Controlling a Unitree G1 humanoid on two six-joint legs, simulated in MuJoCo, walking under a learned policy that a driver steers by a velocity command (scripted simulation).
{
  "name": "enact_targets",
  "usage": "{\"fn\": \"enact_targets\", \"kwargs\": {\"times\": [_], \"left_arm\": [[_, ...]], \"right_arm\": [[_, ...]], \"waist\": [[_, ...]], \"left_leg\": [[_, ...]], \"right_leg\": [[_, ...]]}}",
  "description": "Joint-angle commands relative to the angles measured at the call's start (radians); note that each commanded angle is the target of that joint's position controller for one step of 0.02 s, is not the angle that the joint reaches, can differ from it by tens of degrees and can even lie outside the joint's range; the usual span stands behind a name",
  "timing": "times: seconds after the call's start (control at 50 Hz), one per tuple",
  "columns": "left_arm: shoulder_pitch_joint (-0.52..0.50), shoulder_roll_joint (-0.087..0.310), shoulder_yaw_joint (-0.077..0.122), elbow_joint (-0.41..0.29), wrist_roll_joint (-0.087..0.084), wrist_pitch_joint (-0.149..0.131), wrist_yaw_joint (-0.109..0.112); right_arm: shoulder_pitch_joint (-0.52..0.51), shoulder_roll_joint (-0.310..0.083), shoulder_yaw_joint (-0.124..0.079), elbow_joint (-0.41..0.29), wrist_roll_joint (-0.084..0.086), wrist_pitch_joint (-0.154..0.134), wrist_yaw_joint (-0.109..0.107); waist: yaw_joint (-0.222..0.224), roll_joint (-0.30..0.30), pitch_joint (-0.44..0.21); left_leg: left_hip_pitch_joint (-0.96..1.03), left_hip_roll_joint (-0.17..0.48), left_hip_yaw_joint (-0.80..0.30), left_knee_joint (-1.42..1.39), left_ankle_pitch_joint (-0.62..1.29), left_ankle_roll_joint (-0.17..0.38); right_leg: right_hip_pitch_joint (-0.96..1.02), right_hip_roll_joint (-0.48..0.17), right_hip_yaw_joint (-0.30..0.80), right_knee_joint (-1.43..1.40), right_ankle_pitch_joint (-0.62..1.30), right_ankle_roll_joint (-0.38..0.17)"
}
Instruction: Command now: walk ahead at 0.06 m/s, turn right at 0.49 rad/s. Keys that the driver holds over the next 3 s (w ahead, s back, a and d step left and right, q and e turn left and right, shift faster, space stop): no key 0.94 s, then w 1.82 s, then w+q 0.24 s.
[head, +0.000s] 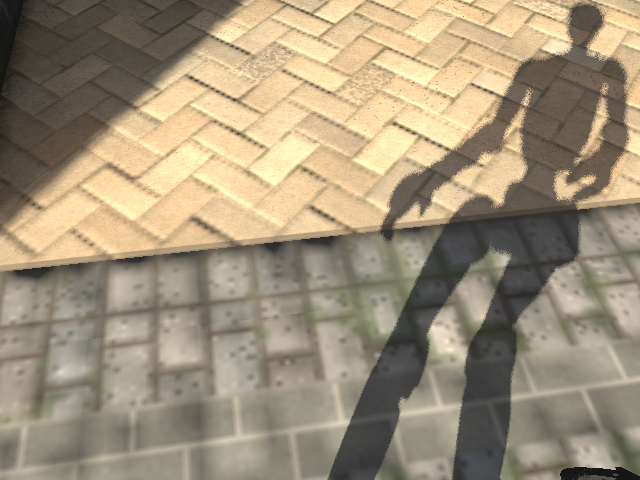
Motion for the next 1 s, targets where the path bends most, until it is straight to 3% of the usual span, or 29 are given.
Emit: {"fn": "enact_targets", "kwargs": {"times": [0.02,0.06,0.1,0.18,0.22,0.24,0.26,0.28,0.3,0.32,0.34,0.36,0.42,0.46,0.58,0.74,0.94,0.96,1.0], "left_arm": [[0.064,0.085,0.031,-0.057,0.0,0.022,0.007],[0.062,0.044,0.017,-0.064,0.005,0.016,0.005],[0.043,0.029,0.007,-0.069,0.014,0.009,0.0],[0.018,0.043,0.003,-0.069,0.015,0.004,-0.018],[0.059,0.035,0.003,-0.044,0.02,0.002,-0.028],[0.058,0.049,0.005,-0.045,0.027,0.001,-0.029],[0.06,0.101,0.011,-0.058,0.04,0.002,-0.023],[-0.015,0.146,0.014,-0.07,0.046,0.005,-0.02],[-0.059,0.084,0.0,-0.087,0.058,-0.008,-0.025],[-0.091,0.048,-0.013,-0.08,0.062,-0.023,-0.027],[-0.098,0.044,-0.014,-0.069,0.056,-0.035,-0.028],[-0.088,0.042,-0.016,-0.059,0.049,-0.045,-0.029],[-0.032,0.021,-0.026,-0.034,0.045,-0.052,-0.03],[-0.027,0.024,-0.027,-0.026,0.044,-0.052,-0.03],[-0.021,0.018,-0.024,0.0,0.035,-0.049,-0.023],[-0.004,0.009,-0.018,0.063,0.03,-0.049,-0.023],[0.024,0.013,-0.019,0.156,0.026,-0.052,-0.013],[0.043,0.012,-0.019,0.173,0.025,-0.051,-0.011],[0.061,0.059,-0.003,0.185,0.014,-0.044,-0.005]], "right_arm": [[-0.003,-0.143,-0.038,-0.053,-0.006,0.013,-0.009],[0.001,-0.141,-0.039,-0.04,-0.004,0.017,-0.007],[-0.003,-0.15,-0.043,-0.031,0.004,0.019,-0.005],[0.019,-0.18,-0.049,-0.002,0.022,0.03,0.005],[0.01,-0.173,-0.042,0.013,0.037,0.035,0.009],[0.054,-0.153,-0.035,0.037,0.042,0.033,0.011],[0.083,-0.109,-0.02,0.042,0.025,0.027,0.018],[0.102,-0.05,-0.005,0.025,0.0,0.016,0.022],[0.032,-0.103,-0.015,0.027,-0.005,0.016,0.015],[0.022,-0.11,-0.02,0.033,0.003,0.016,0.014],[0.029,-0.095,-0.017,0.05,0.0,0.018,0.011],[0.037,-0.106,-0.018,0.059,-0.007,0.02,0.008],[0.08,-0.133,-0.021,0.092,0.003,0.019,0.012],[0.068,-0.123,-0.02,0.112,0.006,0.017,0.013],[0.084,-0.118,-0.019,0.174,0.011,0.009,0.003],[0.081,-0.124,-0.02,0.247,0.017,0.02,-0.012],[0.073,-0.116,-0.02,0.327,0.02,0.033,-0.023],[0.086,-0.106,-0.019,0.34,0.02,0.035,-0.023],[0.066,-0.099,-0.02,0.342,0.03,0.035,-0.024]], "waist": [[-0.003,0.162,-0.105],[-0.006,0.185,-0.124],[-0.016,0.189,-0.155],[-0.036,0.203,-0.165],[-0.001,0.188,-0.144],[0.0,0.166,-0.13],[-0.022,0.038,-0.138],[-0.083,-0.188,-0.109],[-0.029,-0.158,-0.079],[-0.047,-0.137,-0.057],[-0.052,-0.135,-0.05],[-0.045,-0.143,-0.046],[-0.042,-0.075,-0.043],[-0.037,-0.016,-0.016],[-0.037,0.031,-0.049],[-0.04,0.027,-0.06],[-0.041,0.022,-0.036],[-0.04,0.013,-0.054],[-0.017,-0.043,-0.001]], "left_leg": [[0.168,0.239,-0.213,-0.184,0.164,0.189],[0.173,0.227,-0.161,-0.188,0.211,0.207],[0.189,0.243,-0.142,-0.177,0.245,0.222],[0.204,0.267,-0.156,-0.165,0.15,0.226],[0.146,0.243,-0.133,-0.129,0.066,0.186],[0.093,0.215,-0.115,-0.109,-0.008,0.128],[0.014,0.152,-0.05,0.005,-0.13,0.04],[-0.012,0.042,0.063,0.054,-0.277,-0.04],[0.07,0.052,0.014,0.095,-0.279,-0.058],[0.101,0.051,0.006,0.067,-0.204,-0.056],[0.126,0.049,0.009,0.017,-0.125,-0.058],[0.15,0.058,-0.003,-0.017,-0.054,-0.064],[0.21,0.076,-0.016,-0.048,-0.015,-0.057],[0.199,0.074,-0.017,-0.056,-0.015,-0.052],[0.224,0.081,-0.022,-0.061,0.056,-0.059],[0.254,0.083,-0.02,-0.05,0.094,-0.051],[0.263,0.074,-0.013,-0.059,0.08,-0.045],[0.267,0.057,0.008,-0.05,-0.007,-0.044],[0.161,-0.003,0.077,0.054,-0.268,-0.037]], "right_leg": [[-0.086,-0.077,-0.024,0.06,0.075,0.036],[-0.034,-0.074,-0.053,-0.052,0.078,0.036],[0.032,-0.091,-0.062,-0.181,0.088,0.026],[0.14,-0.093,-0.092,-0.412,0.168,-0.007],[0.261,-0.072,-0.126,-0.627,0.31,-0.046],[0.332,-0.081,-0.1,-0.718,0.368,-0.077],[0.404,-0.217,0.072,-0.779,0.437,-0.129],[0.287,-0.358,0.213,-0.807,0.427,-0.229],[0.17,-0.353,0.222,-0.847,0.297,-0.263],[0.156,-0.302,0.175,-0.844,0.226,-0.227],[0.167,-0.255,0.127,-0.823,0.211,-0.184],[0.178,-0.235,0.108,-0.808,0.238,-0.159],[0.164,-0.195,0.077,-0.798,0.237,-0.12],[0.169,-0.178,0.061,-0.783,0.242,-0.114],[0.227,-0.156,0.029,-0.745,0.419,-0.117],[0.248,-0.137,-0.001,-0.736,0.516,-0.109],[0.243,-0.125,-0.021,-0.75,0.497,-0.097],[0.25,-0.119,-0.023,-0.765,0.386,-0.102],[0.227,-0.151,0.05,-0.831,-0.031,-0.154]]}}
